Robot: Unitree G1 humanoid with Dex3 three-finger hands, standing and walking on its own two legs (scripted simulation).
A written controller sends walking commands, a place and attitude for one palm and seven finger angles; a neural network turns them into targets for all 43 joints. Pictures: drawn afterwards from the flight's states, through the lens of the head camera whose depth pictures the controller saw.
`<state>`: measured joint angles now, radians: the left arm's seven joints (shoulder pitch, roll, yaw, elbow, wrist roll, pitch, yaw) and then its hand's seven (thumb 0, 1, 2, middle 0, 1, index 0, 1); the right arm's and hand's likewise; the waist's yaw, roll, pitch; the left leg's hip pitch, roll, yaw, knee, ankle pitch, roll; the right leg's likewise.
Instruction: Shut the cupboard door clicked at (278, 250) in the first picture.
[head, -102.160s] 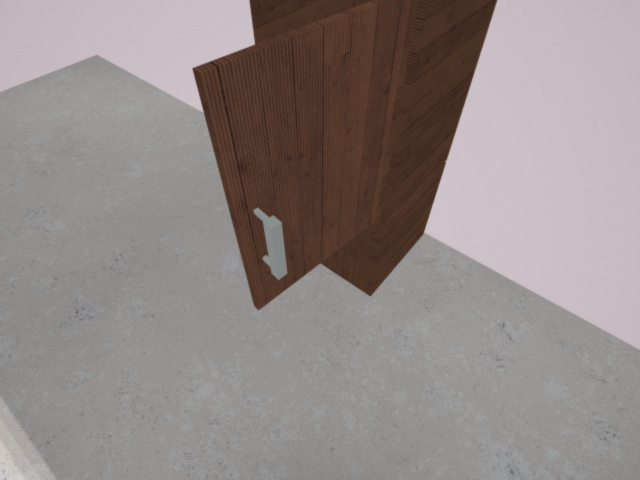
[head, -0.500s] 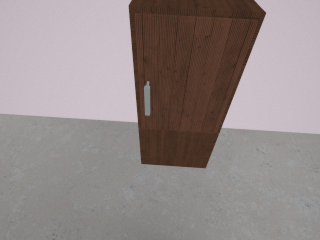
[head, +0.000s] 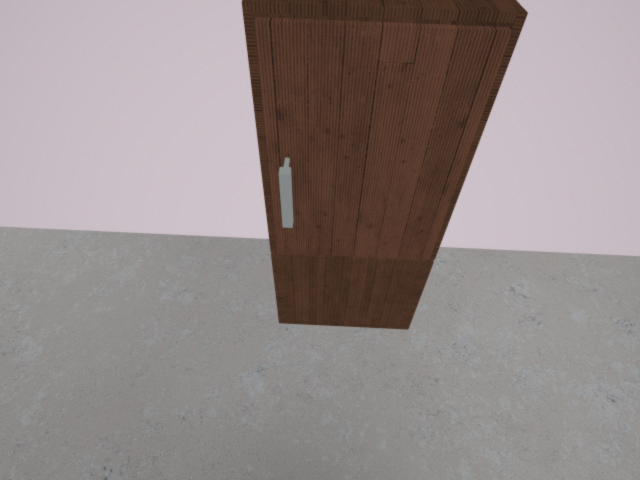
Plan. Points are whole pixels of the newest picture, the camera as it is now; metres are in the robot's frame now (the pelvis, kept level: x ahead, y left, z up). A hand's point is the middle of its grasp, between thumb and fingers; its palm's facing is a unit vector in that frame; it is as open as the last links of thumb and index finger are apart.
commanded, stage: look to check the result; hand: left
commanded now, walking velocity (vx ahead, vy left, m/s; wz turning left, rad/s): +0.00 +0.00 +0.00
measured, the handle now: (287, 193) +0.71 +0.11 -0.10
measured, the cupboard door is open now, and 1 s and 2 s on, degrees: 0 0 0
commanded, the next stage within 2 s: stand and wait in 0.26 s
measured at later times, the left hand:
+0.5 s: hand out of the picture -0.02 +0.15 -0.18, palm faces +0.06 -0.99 -0.15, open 7.4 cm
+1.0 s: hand out of the picture -0.01 +0.15 -0.18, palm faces +0.06 -0.98 -0.17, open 7.4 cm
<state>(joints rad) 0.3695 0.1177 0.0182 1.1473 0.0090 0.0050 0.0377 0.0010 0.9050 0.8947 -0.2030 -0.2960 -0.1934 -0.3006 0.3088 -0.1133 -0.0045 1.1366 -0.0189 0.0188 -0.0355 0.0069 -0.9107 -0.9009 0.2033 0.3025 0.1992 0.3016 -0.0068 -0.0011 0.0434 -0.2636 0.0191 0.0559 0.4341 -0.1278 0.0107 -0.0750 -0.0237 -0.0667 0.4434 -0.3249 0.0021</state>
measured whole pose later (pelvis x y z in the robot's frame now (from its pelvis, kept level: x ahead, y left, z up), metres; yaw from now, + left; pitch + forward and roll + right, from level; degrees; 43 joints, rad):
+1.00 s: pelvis +0.03 -0.01 +0.00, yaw +0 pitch -2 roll +0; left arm 0.34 0.12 0.01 1.14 0.01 0.00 0.04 0.00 0.90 0.89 -0.20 -0.30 -0.19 -0.30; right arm 0.26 -0.14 0.01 1.14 -0.02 0.01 -0.04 0.01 -0.92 -0.90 0.20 0.30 0.20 0.30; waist 0.00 -0.02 0.06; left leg -0.22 0.02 0.05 0.44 -0.18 -0.01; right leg 0.00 -0.02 -0.07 0.38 -0.35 -0.01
